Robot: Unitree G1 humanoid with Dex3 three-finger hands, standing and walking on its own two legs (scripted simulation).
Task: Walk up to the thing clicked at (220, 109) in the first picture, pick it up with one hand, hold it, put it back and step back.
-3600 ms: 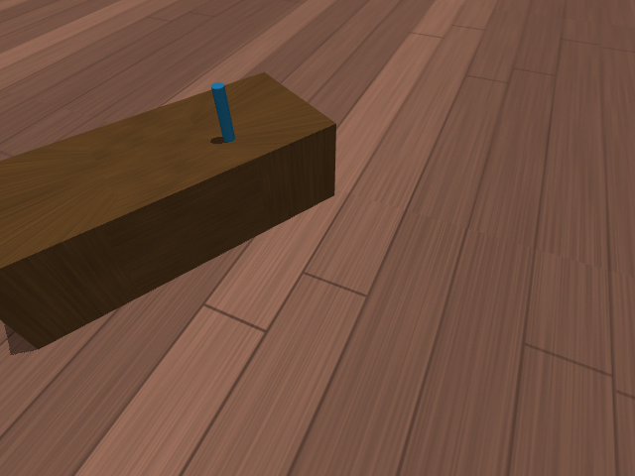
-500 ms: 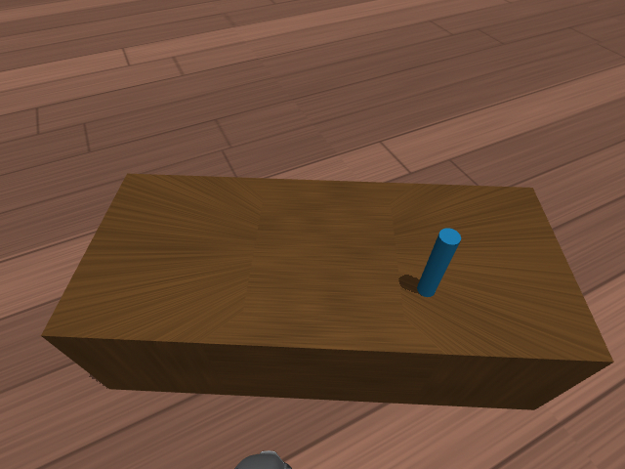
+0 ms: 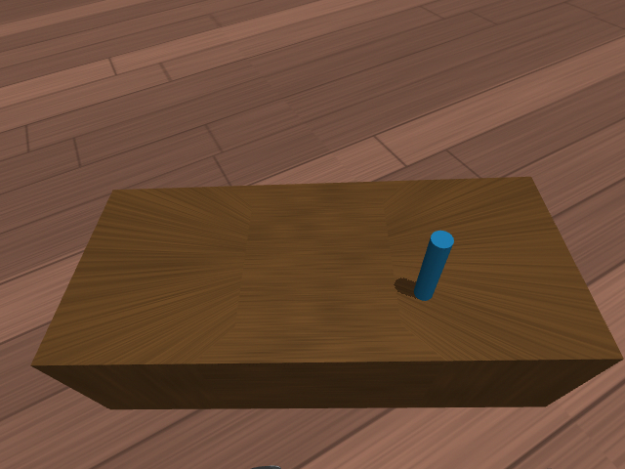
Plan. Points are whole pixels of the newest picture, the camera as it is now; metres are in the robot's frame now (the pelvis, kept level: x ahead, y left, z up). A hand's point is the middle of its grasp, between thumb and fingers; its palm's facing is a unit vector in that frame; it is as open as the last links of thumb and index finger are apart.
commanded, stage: walk up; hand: right
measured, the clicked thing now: (431, 268) +0.55 -0.22 -0.26
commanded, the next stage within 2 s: stand in 1.12 s
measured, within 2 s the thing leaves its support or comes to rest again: neither
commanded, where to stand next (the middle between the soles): +0.07 +0.01 m, yaw -1 degrees
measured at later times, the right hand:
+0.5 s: hand out of the picture +0.11 -0.24 -0.13, palm faces -0.03 +0.94 -0.35, open 7.4 cm
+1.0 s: hand out of the picture +0.12 -0.24 -0.13, palm faces -0.04 +0.95 -0.32, open 7.4 cm
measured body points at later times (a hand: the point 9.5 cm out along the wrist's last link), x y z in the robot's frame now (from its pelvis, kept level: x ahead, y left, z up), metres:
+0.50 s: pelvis +0.01 +0.01 +0.03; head +0.02 +0.02 +0.47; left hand +0.10 +0.32 -0.11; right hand +0.11 -0.29 -0.10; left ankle +0.04 +0.13 -0.72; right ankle +0.02 -0.14 -0.72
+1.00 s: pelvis +0.03 +0.01 +0.03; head +0.03 +0.00 +0.48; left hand +0.09 +0.31 -0.10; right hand +0.12 -0.29 -0.11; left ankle +0.04 +0.13 -0.72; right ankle +0.02 -0.14 -0.72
